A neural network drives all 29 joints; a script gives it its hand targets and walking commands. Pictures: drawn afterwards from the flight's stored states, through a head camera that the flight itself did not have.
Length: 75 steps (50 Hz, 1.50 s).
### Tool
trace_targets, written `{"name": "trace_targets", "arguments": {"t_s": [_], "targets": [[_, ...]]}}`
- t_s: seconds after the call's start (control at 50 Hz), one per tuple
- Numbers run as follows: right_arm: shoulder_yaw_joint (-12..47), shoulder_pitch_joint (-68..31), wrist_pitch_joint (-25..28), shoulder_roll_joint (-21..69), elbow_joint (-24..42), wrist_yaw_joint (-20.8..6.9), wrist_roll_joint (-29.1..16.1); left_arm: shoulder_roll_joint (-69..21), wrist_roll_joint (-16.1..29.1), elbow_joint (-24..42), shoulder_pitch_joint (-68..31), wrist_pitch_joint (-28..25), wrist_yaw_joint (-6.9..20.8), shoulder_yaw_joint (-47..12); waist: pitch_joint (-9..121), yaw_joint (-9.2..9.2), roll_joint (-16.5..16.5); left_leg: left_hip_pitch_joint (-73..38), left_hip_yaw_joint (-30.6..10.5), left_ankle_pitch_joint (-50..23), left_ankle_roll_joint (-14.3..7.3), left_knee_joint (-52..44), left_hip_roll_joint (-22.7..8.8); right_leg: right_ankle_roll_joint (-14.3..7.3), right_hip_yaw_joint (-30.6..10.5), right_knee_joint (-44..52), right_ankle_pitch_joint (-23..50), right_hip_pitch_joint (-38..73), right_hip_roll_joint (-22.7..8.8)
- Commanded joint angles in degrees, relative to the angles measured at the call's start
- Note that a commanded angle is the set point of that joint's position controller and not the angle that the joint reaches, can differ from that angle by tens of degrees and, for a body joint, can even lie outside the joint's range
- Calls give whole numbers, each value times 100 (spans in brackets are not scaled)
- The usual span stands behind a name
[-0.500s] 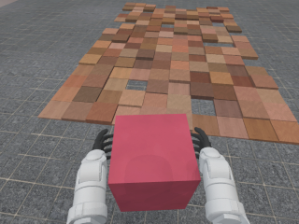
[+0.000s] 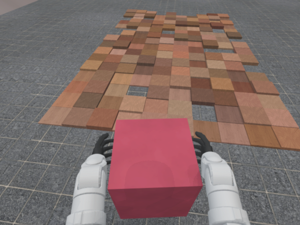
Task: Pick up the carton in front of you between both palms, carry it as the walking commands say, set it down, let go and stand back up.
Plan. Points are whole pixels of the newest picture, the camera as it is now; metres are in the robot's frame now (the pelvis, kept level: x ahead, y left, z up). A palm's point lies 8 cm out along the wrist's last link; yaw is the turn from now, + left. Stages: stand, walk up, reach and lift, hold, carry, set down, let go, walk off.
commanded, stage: reach and lift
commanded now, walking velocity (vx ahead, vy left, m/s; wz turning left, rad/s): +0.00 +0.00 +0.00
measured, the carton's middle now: (152, 170) +0.29 +0.00 -0.04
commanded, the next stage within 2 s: hold in 0.02 s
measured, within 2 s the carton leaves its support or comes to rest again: neither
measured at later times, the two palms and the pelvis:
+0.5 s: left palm (97, 159) +0.28 +0.15 +0.05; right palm (208, 156) +0.28 -0.15 +0.05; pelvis -0.01 +0.00 +0.00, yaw +0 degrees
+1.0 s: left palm (97, 157) +0.28 +0.15 +0.05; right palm (208, 155) +0.28 -0.15 +0.05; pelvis +0.00 +0.00 +0.00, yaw +0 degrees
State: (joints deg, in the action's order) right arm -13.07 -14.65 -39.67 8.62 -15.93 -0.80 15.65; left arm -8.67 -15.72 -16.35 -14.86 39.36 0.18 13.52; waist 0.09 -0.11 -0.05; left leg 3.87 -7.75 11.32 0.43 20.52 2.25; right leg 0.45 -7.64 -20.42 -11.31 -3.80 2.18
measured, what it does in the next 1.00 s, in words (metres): stands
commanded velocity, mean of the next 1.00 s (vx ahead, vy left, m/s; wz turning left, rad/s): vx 0.00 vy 0.00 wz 0.00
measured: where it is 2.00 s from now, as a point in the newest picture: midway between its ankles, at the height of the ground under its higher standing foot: outside the picture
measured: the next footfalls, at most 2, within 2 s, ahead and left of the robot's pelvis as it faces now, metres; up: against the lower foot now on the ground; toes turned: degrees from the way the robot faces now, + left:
left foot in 1.78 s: +0.17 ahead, +0.09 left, +0.00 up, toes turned +9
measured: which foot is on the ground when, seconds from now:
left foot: down 0.00-1.00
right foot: down 0.00-1.00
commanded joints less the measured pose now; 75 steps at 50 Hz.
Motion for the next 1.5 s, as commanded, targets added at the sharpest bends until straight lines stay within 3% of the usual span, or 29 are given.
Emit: {"name": "trace_targets", "arguments": {"t_s": [0.0, 0.1, 0.22, 0.46, 0.94, 1.3, 1.32, 1.36, 1.38, 1.44, 1.48], "targets": [[2996, -2569, 120, 5260, 169, -1277, -1346, -5271, 1379, 151, -2552, -92, 1353, -3043, 1241, -2, 3, -260, 347, -1209, 85, -226, 334, 43, 329, 210, 1237, 325, 328], [3323, -2557, -94, 5256, 620, -1240, -1546, -5241, 1572, 603, -2529, 124, 1308, -3342, 1429, 10, -12, -453, 327, -1473, 92, -281, 324, 62, 317, 275, 1492, 531, 329], [2905, -2602, -288, 5028, 281, -1237, -1312, -5018, 1331, 287, -2584, 322, 1320, -2957, 677, 1, 11, -196, 369, -564, 40, -431, 306, 25, 345, 400, 598, 249, 300], [2906, -3128, -213, 5176, 136, -1288, -1315, -5170, 1344, 151, -3121, 253, 1365, -2947, 934, 3, -4, -180, 401, -318, 36, -335, 282, -2, 375, 312, 358, 230, 280], [2982, -2679, -260, 5102, 437, -1245, -1371, -5096, 1401, 441, -2669, 302, 1320, -3028, 1062, 10, -5, -387, 366, -1072, 83, -333, 306, 36, 332, 325, 1077, 446, 304], [2966, -2750, -254, 5089, 411, -1247, -1367, -5095, 1389, 404, -2739, 299, 1324, -3012, 984, 11, 2, -326, 378, -849, 69, -334, 300, 21, 338, 321, 838, 378, 293], [3061, -2851, -278, 5123, 381, -1248, -1427, -5138, 1442, 420, -2845, 316, 1335, -3099, 935, 3, -32, 434, 187, 179, -29, 60, -634, -74, 223, -119, -175, -408, -642], [3170, -2857, -285, 5159, 576, -1236, -1523, -5185, 1552, 559, -2876, 341, 1320, -3199, 869, 5, -66, 947, -103, 2617, -139, -241, -607, -138, 21, 45, -2518, -984, -523], [3302, -2933, -302, 5178, 743, -1217, -1603, -5218, 1626, 710, -2923, 359, 1298, -3346, 816, 7, -97, 1105, -146, 3055, -181, -267, -631, -138, 86, -51, -2880, -1169, -489], [3725, -2843, -501, 5136, 1199, -1119, -1868, -5200, 1931, 1257, -2887, 547, 1214, -3855, 1334, -23, -480, 787, -308, 2234, -378, -292, -911, -82, 706, -899, -1354, -1232, -300], [3990, -2711, -759, 4983, 1562, -1030, -2035, -5078, 2182, 1638, -2866, 807, 1171, -4135, 1566, -36, -815, 657, -648, 2609, -591, -481, -1214, -60, 1080, -1020, -1385, -1460, -133]]}}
